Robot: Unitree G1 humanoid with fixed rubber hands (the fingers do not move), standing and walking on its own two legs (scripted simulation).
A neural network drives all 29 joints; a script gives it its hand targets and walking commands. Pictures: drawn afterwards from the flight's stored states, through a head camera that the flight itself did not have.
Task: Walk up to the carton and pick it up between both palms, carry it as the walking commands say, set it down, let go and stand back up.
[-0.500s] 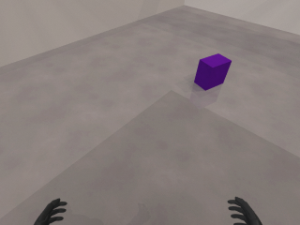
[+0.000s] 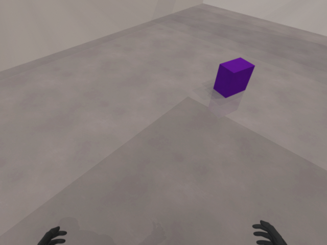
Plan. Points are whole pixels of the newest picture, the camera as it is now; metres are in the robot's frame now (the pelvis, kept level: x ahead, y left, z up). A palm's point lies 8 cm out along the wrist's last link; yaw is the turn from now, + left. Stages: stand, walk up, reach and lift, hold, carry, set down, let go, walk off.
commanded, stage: stand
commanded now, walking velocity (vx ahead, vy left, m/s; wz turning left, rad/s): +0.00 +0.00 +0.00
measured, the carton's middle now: (233, 77) +1.81 -0.76 -0.62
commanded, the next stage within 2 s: walk up in 1.00 s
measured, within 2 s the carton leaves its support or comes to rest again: neither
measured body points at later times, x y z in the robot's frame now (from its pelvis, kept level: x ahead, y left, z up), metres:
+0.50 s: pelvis +0.01 +0.00 +0.01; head +0.01 +0.00 +0.46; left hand +0.14 +0.30 -0.09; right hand +0.15 -0.29 -0.09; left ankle +0.02 +0.11 -0.73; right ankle +0.02 -0.13 -0.73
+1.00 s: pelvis +0.00 +0.00 +0.01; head +0.01 -0.01 +0.46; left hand +0.12 +0.30 -0.10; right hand +0.12 -0.30 -0.10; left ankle +0.02 +0.11 -0.73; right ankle +0.02 -0.13 -0.73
